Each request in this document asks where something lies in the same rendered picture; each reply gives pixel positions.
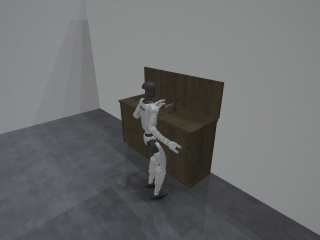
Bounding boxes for left robot upper arm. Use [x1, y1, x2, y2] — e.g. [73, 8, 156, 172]
[133, 98, 144, 119]

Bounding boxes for right robot upper arm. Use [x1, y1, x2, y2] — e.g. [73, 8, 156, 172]
[148, 104, 159, 133]

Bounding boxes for right robot forearm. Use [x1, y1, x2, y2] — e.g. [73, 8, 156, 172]
[150, 127, 171, 146]

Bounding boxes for right robot hand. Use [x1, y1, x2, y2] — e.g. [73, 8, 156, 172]
[168, 141, 182, 154]

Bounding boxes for robot left thigh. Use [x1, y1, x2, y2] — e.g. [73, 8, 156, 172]
[143, 137, 158, 165]

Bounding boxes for tap lever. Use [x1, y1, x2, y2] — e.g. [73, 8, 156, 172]
[164, 103, 174, 108]

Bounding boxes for left robot hand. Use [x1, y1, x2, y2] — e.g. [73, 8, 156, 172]
[155, 99, 166, 109]

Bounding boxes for counter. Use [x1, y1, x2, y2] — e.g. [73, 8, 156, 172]
[118, 67, 224, 189]

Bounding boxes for robot right foot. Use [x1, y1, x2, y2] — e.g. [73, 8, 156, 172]
[150, 191, 168, 200]

